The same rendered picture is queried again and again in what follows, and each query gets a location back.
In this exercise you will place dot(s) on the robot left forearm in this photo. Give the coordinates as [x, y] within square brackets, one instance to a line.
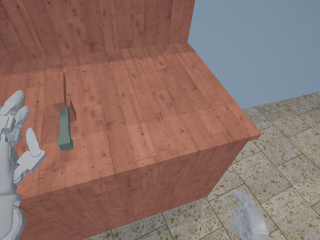
[12, 217]

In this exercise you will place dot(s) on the tap lever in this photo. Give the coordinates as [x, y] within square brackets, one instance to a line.
[65, 141]

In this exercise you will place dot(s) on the right robot hand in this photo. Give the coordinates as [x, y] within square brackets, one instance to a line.
[252, 222]

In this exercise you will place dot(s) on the left robot hand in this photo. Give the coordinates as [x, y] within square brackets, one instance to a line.
[11, 121]

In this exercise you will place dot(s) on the counter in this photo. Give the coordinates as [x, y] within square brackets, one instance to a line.
[152, 127]

